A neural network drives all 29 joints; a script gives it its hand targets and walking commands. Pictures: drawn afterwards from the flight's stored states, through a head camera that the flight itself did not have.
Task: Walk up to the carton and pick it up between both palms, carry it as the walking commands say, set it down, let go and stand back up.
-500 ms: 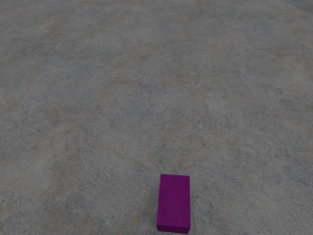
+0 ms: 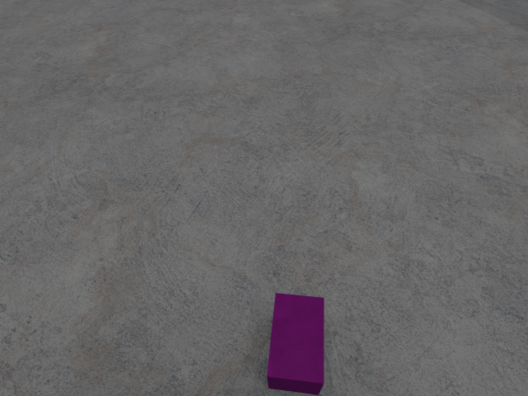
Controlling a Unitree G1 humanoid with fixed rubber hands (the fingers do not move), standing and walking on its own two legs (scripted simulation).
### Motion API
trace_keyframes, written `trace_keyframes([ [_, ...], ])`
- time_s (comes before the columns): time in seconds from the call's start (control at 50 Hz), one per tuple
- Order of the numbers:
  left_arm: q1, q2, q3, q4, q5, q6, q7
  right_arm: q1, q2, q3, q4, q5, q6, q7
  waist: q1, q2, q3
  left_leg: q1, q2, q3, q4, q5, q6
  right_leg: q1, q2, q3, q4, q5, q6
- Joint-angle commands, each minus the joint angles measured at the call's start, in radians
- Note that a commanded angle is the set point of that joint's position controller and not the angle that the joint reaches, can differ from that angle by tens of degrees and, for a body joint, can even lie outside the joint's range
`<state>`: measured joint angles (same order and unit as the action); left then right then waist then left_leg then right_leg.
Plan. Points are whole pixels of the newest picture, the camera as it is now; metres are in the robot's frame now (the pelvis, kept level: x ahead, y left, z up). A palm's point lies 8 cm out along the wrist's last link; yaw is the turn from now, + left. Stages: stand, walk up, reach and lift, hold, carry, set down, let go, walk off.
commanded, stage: walk up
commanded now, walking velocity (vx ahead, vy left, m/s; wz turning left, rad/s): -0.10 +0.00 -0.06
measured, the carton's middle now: (296, 342) +0.41 -0.04 -0.68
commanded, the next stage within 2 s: none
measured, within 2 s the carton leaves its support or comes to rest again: neither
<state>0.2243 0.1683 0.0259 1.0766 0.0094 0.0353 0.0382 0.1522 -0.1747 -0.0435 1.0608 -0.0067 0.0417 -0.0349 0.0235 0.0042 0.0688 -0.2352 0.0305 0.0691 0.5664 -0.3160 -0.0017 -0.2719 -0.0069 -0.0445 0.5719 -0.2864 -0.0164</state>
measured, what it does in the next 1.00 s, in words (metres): shifts its weight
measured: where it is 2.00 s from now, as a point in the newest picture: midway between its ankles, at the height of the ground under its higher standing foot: outside the picture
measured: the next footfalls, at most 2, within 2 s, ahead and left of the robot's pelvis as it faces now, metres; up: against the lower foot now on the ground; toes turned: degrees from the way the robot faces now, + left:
left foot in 1.58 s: -0.06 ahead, +0.13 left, +0.00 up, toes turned +2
right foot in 1.88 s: -0.07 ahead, -0.09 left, +0.00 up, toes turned -15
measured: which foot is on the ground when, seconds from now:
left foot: down 0.00-1.00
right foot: down 0.00-1.00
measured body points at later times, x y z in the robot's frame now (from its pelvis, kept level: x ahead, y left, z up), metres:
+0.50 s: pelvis -0.03 +0.00 +0.00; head -0.02 -0.01 +0.45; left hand +0.00 +0.22 -0.15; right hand -0.04 -0.23 -0.16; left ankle -0.01 +0.12 -0.73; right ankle +0.01 -0.11 -0.73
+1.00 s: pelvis -0.06 -0.02 +0.00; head -0.05 -0.05 +0.45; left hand -0.06 +0.20 -0.15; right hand -0.04 -0.24 -0.17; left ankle -0.03 +0.11 -0.72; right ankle -0.03 -0.10 -0.73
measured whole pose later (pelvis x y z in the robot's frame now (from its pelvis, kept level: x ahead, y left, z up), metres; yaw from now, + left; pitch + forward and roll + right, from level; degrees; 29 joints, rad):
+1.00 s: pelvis -0.06 -0.02 +0.00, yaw -1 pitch -1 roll +1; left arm 0.28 0.12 0.02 1.12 0.03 0.01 0.03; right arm 0.22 -0.16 -0.04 1.10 -0.01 0.07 -0.02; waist 0.01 0.04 0.02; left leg -0.32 0.02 0.01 0.63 -0.35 -0.02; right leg -0.29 0.02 -0.06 0.57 -0.27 -0.07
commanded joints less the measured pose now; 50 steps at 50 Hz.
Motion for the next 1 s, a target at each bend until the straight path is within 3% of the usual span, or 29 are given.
trace_keyframes([
  [0.0,0.051,0.138,0.028,-0.050,0.003,-0.016,0.009,0.073,-0.157,-0.027,-0.043,-0.005,-0.016,-0.010,-0.008,-0.033,-0.131,0.061,0.143,-0.126,-0.122,0.303,0.040,0.007,-0.106,0.103,-0.105,0.241,-0.028],
  [0.02,0.055,0.123,0.026,-0.052,0.002,-0.014,0.008,0.055,-0.160,-0.032,-0.052,-0.004,-0.017,-0.009,-0.009,0.035,-0.099,0.024,0.153,-0.136,-0.131,0.284,0.045,0.002,-0.106,0.095,-0.079,0.249,-0.023],
  [0.08,0.051,0.101,0.026,-0.044,0.014,-0.014,0.001,0.057,-0.149,-0.027,-0.038,-0.007,-0.011,-0.010,-0.011,0.078,-0.093,-0.001,0.153,-0.151,-0.221,0.059,0.051,0.003,-0.086,0.093,-0.124,0.060,-0.017],
  [0.1,0.057,0.112,0.028,-0.047,0.014,-0.012,0.002,0.052,-0.150,-0.030,-0.043,-0.003,-0.006,-0.010,-0.004,0.054,-0.049,-0.022,0.163,-0.161,-0.214,0.063,0.058,-0.031,-0.083,0.103,-0.110,0.073,-0.013],
  [0.14,0.052,0.107,0.023,-0.038,0.018,-0.017,-0.002,0.067,-0.132,-0.027,-0.030,-0.004,-0.004,-0.003,-0.007,0.010,-0.038,-0.017,0.122,-0.140,-0.235,-0.077,0.035,-0.040,-0.101,0.133,-0.219,-0.070,-0.014],
  [0.18,0.051,0.110,0.025,-0.043,0.018,-0.025,-0.002,0.080,-0.118,-0.024,-0.017,-0.005,-0.011,-0.004,-0.007,-0.001,-0.002,-0.005,0.103,-0.119,-0.208,-0.024,0.016,-0.052,-0.120,0.166,-0.251,-0.006,-0.015],
  [0.2,0.044,0.130,0.029,-0.040,0.013,-0.033,0.000,0.081,-0.120,-0.029,-0.018,0.000,-0.015,-0.007,-0.012,-0.048,-0.017,0.018,0.105,-0.106,-0.157,0.096,0.018,-0.039,-0.139,0.171,-0.212,0.162,-0.025],
  [0.26,0.044,0.139,0.034,-0.039,0.007,-0.034,0.004,0.126,-0.123,-0.029,0.005,0.000,-0.024,-0.008,-0.022,-0.042,-0.045,0.031,0.107,-0.084,-0.100,0.212,0.015,-0.053,-0.157,0.174,-0.173,0.309,-0.036],
  [0.3,0.059,0.123,0.032,-0.050,0.009,-0.027,0.004,0.143,-0.122,-0.033,0.001,0.000,-0.015,-0.008,-0.021,-0.033,-0.064,0.019,0.114,-0.098,-0.122,0.131,0.017,-0.068,-0.143,0.156,-0.187,0.180,-0.035],
  [0.34,0.045,0.112,0.036,-0.055,0.007,-0.020,0.008,0.142,-0.129,-0.033,-0.006,-0.003,-0.013,-0.009,-0.018,0.008,-0.062,-0.004,0.142,-0.135,-0.155,0.159,0.029,-0.068,-0.117,0.119,-0.129,0.150,-0.027],
  [0.36,0.056,0.109,0.034,-0.055,0.009,-0.017,0.009,0.134,-0.135,-0.034,-0.009,-0.004,-0.008,-0.009,-0.016,0.019,-0.065,-0.020,0.151,-0.143,-0.172,0.104,0.042,-0.082,-0.105,0.115,-0.133,0.081,-0.023],
  [0.38,0.070,0.087,0.027,-0.049,0.012,-0.014,0.007,0.143,-0.147,-0.038,-0.010,-0.003,-0.006,-0.007,-0.024,0.079,-0.058,-0.038,0.169,-0.169,-0.230,-0.001,0.056,-0.083,-0.079,0.101,-0.124,-0.024,-0.019],
  [0.4,0.074,0.081,0.029,-0.047,0.014,-0.016,0.002,0.131,-0.137,-0.037,-0.007,-0.005,-0.005,-0.006,-0.004,0.050,-0.052,-0.057,0.172,-0.182,-0.253,-0.083,0.061,-0.062,-0.068,0.084,-0.133,-0.078,-0.011],
  [0.46,0.073,0.086,0.024,-0.040,0.025,-0.018,-0.006,0.140,-0.125,-0.033,-0.007,-0.009,0.006,0.005,-0.014,0.061,-0.001,-0.081,0.122,-0.163,-0.300,-0.260,0.020,-0.101,-0.065,0.119,-0.232,-0.223,-0.004],
  [0.5,0.072,0.097,0.022,-0.029,0.020,-0.036,-0.003,0.135,-0.100,-0.026,0.005,-0.011,-0.004,0.004,-0.008,-0.005,-0.002,-0.050,0.094,-0.134,-0.238,-0.120,0.007,-0.078,-0.101,0.156,-0.278,-0.151,-0.012],
  [0.52,0.070,0.108,0.025,-0.028,0.014,-0.041,0.003,0.137,-0.091,-0.029,0.007,-0.006,-0.008,0.001,-0.005,-0.053,0.019,-0.038,0.091,-0.101,-0.162,-0.007,0.006,-0.099,-0.134,0.181,-0.280,-0.014,-0.024],
  [0.58,0.069,0.145,0.032,-0.028,0.016,-0.037,0.004,0.188,-0.084,-0.028,0.026,-0.001,-0.011,-0.004,-0.025,-0.135,-0.035,0.038,0.049,-0.050,-0.069,0.016,-0.002,-0.139,-0.187,0.242,-0.310,0.044,-0.043],
  [0.6,0.031,0.148,0.038,-0.046,0.012,-0.034,0.006,0.216,-0.090,-0.027,0.033,-0.001,-0.013,-0.005,-0.039,-0.136,-0.040,0.025,0.057,-0.055,-0.071,0.031,0.001,-0.128,-0.180,0.217,-0.283,0.072,-0.042],
  [0.64,0.021,0.128,0.035,-0.051,0.010,-0.032,0.007,0.227,-0.099,-0.028,0.031,-0.003,-0.015,-0.005,-0.040,-0.070,-0.064,0.025,0.090,-0.083,-0.104,0.061,0.014,-0.134,-0.155,0.175,-0.229,0.080,-0.035],
  [0.74,0.033,0.100,0.033,-0.066,0.008,-0.016,0.007,0.190,-0.132,-0.036,0.009,-0.003,0.001,-0.007,-0.021,0.043,-0.033,-0.066,0.182,-0.188,-0.216,-0.015,0.083,-0.145,-0.070,0.095,-0.076,-0.116,-0.018],
  [0.78,0.074,0.068,0.033,-0.054,0.007,-0.010,0.005,0.143,-0.164,-0.045,-0.022,-0.011,0.000,-0.007,-0.017,0.196,-0.038,-0.197,0.278,-0.275,-0.347,-0.123,0.137,-0.051,-0.001,-0.003,0.182,-0.102,0.003],
  [0.8,0.131,0.059,0.033,-0.030,0.013,-0.009,0.003,0.110,-0.168,-0.041,-0.034,-0.013,-0.001,-0.007,0.005,0.182,-0.068,-0.248,0.292,-0.285,-0.383,-0.208,0.144,0.015,0.000,-0.012,0.236,-0.109,0.010],
  [0.82,0.173,0.056,0.030,-0.011,0.022,-0.007,-0.003,0.059,-0.172,-0.036,-0.052,-0.016,-0.004,-0.005,0.018,0.207,-0.078,-0.285,0.283,-0.278,-0.415,-0.298,0.120,0.072,0.007,-0.004,0.244,-0.120,0.010],
  [0.86,0.232,0.037,0.019,0.012,0.023,-0.018,-0.006,-0.025,-0.148,-0.037,-0.060,-0.011,-0.002,-0.004,0.059,0.182,-0.031,-0.286,0.224,-0.208,-0.344,-0.288,0.063,0.118,-0.037,0.028,0.091,-0.063,-0.001],
  [0.88,0.231,0.052,0.018,0.017,0.027,-0.031,-0.006,-0.012,-0.116,-0.028,-0.041,-0.009,0.005,0.000,0.055,0.091,0.004,-0.264,0.159,-0.169,-0.227,-0.246,0.030,0.077,-0.079,0.094,-0.078,-0.058,-0.008],
  [0.9,0.193,0.098,0.025,0.016,0.033,-0.039,-0.004,0.085,-0.047,-0.007,-0.044,-0.002,0.010,0.006,0.007,-0.127,0.023,-0.203,0.043,-0.095,-0.061,-0.189,0.004,-0.013,-0.180,0.306,-0.339,-0.248,-0.041],
  [0.92,0.109,0.161,0.025,0.002,0.030,-0.040,-0.002,0.104,-0.019,0.004,-0.033,-0.010,0.019,0.004,0.001,-0.289,0.052,-0.165,-0.028,-0.055,0.069,-0.128,-0.031,-0.137,-0.287,0.476,-0.521,-0.383,-0.059],
  [0.94,0.033,0.154,0.015,-0.023,0.027,-0.041,-0.003,0.144,-0.036,-0.009,-0.009,-0.012,0.019,0.009,-0.037,-0.271,0.070,-0.075,-0.011,-0.091,0.126,-0.110,-0.030,-0.211,-0.288,0.456,-0.508,-0.330,-0.074],
  [0.98,0.019,0.153,0.020,-0.023,0.014,-0.054,0.000,0.161,-0.080,-0.015,0.023,0.001,0.001,0.021,-0.054,-0.204,0.009,0.001,-0.009,-0.084,0.117,-0.038,-0.022,-0.175,-0.237,0.359,-0.468,-0.184,-0.079],
])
